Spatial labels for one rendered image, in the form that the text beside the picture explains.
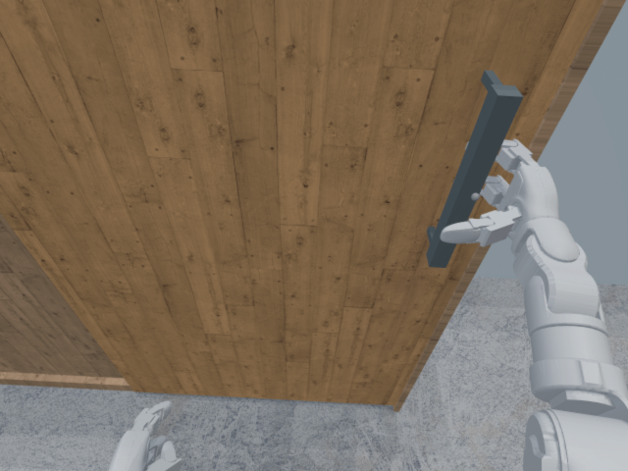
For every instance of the robot right forearm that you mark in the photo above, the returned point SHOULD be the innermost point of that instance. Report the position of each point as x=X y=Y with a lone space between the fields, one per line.
x=573 y=368

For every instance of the right robot upper arm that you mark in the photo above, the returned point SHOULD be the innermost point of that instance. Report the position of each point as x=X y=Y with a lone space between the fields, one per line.
x=557 y=440

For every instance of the left robot hand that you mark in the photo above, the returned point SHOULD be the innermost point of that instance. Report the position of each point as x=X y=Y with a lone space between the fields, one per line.
x=136 y=451

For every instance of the right robot hand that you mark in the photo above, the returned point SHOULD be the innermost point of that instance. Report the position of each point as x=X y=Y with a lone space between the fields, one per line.
x=532 y=194

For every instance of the handle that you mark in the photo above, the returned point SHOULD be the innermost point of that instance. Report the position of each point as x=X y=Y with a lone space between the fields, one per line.
x=494 y=121

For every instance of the wardrobe door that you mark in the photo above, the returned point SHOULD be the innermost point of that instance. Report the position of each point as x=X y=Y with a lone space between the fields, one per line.
x=39 y=330
x=234 y=195

